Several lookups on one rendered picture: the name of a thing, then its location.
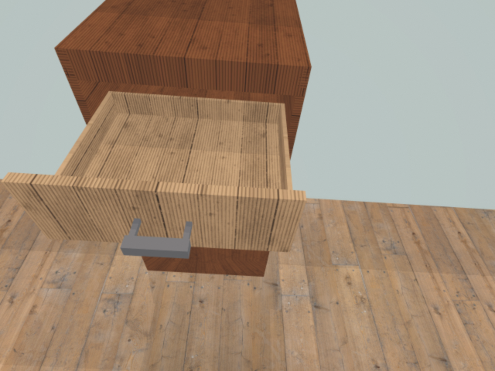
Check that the drawer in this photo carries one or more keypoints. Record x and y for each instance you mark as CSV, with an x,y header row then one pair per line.
x,y
221,164

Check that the handle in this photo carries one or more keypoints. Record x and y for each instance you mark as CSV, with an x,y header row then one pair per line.
x,y
134,245

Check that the cabinet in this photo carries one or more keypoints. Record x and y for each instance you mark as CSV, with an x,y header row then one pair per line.
x,y
251,50

